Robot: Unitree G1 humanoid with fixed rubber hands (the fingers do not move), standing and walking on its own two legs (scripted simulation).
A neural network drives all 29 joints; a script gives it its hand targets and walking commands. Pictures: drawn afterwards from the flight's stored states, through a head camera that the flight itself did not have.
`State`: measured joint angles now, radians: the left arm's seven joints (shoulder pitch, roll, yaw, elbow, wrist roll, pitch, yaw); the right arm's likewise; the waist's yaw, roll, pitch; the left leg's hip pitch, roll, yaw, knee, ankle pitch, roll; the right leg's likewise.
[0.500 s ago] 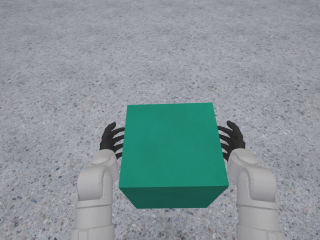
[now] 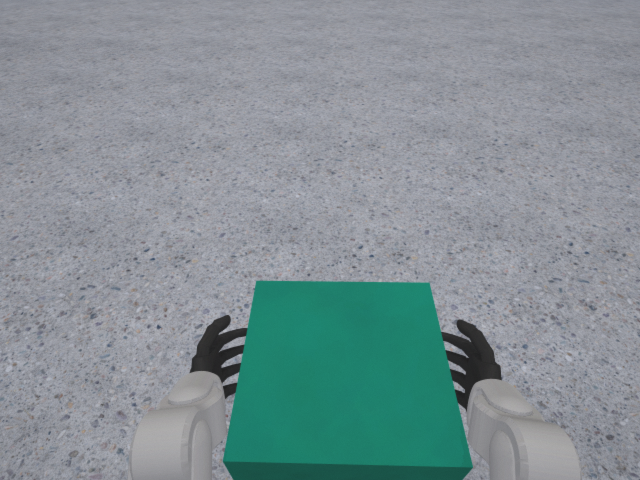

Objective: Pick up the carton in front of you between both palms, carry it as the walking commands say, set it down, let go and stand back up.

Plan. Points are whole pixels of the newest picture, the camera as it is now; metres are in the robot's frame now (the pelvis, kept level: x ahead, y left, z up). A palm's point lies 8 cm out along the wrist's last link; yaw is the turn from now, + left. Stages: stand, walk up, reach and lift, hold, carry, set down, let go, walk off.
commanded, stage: carry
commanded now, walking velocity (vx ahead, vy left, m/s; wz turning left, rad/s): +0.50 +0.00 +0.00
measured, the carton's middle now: (340, 407) +0.23 -0.01 +0.00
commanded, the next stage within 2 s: none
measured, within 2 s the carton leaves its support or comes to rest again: neither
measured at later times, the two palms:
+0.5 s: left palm (262, 205) +0.52 +0.11 +0.09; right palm (439, 197) +0.55 -0.18 +0.09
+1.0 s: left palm (260, 121) +0.85 +0.16 +0.07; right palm (392, 120) +0.84 -0.14 +0.08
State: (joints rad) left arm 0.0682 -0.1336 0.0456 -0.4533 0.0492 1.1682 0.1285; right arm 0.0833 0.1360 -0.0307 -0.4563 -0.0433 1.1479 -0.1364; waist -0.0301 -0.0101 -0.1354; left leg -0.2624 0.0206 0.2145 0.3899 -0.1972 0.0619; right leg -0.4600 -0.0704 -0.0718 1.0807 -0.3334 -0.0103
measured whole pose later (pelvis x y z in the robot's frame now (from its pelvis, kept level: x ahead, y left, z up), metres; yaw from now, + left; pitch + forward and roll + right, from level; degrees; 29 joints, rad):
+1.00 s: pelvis +0.62 +0.01 +0.01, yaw +0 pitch +5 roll -2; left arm 0.07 -0.13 0.02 -0.49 0.07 1.16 0.12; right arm 0.09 0.14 -0.04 -0.51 -0.04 1.14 -0.12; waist -0.03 -0.01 -0.09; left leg -0.20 0.05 0.22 0.30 -0.19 0.05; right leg -0.54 -0.10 -0.09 0.97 -0.24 0.01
